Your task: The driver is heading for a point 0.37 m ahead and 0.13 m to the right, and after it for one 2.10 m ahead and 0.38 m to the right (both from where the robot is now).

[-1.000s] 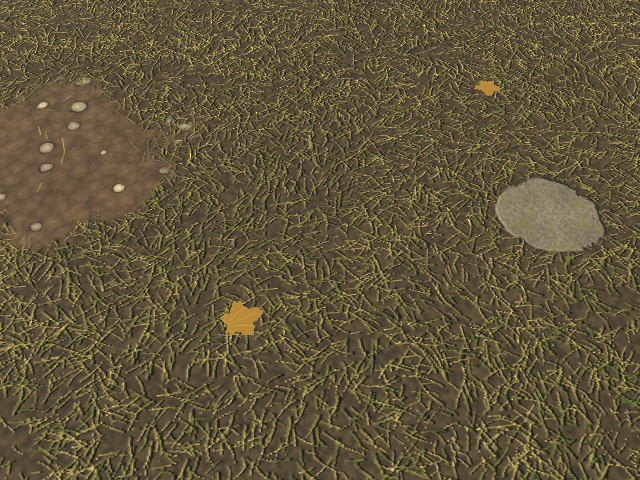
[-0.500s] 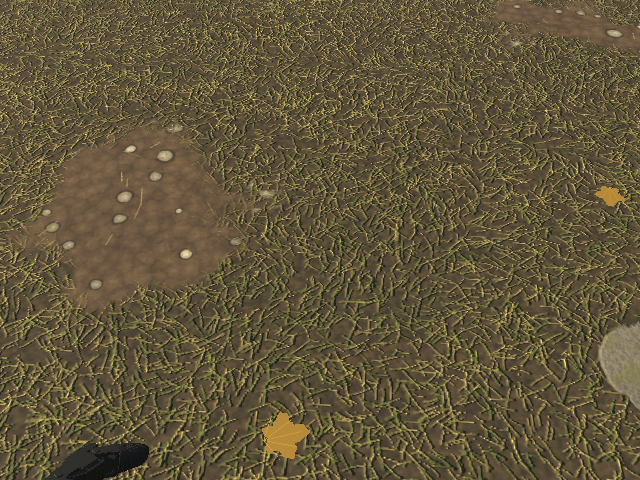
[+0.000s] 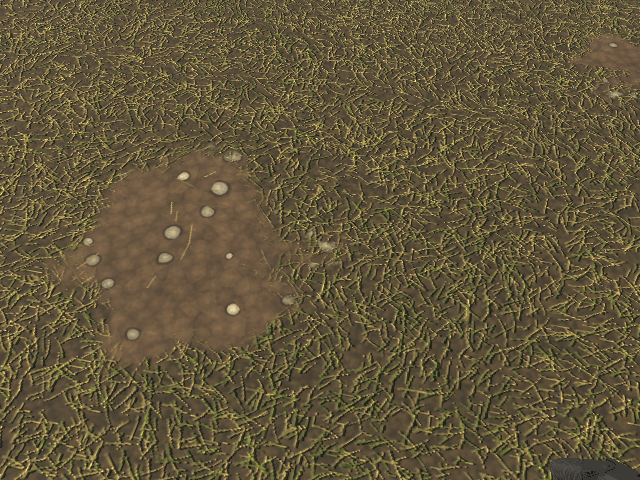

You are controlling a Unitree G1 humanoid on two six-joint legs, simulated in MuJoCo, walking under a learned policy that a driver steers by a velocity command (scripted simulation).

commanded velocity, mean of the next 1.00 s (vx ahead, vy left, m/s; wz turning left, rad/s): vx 0.50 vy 0.00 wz -0.27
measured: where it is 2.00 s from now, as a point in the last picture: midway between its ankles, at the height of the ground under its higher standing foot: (424, 257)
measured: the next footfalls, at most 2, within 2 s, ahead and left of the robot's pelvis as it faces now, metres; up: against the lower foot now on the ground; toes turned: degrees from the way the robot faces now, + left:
right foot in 0.42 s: +0.34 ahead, -0.19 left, +0.00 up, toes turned -17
left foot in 0.96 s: +0.71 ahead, -0.10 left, +0.00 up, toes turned -15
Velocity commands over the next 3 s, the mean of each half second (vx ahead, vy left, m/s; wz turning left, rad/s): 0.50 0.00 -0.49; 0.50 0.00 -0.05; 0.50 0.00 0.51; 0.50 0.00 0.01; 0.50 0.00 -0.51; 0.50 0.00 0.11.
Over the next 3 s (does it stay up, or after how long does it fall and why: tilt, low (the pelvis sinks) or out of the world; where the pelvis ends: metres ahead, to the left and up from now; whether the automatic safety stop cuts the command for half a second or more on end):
stays up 1.65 -0.33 -0.02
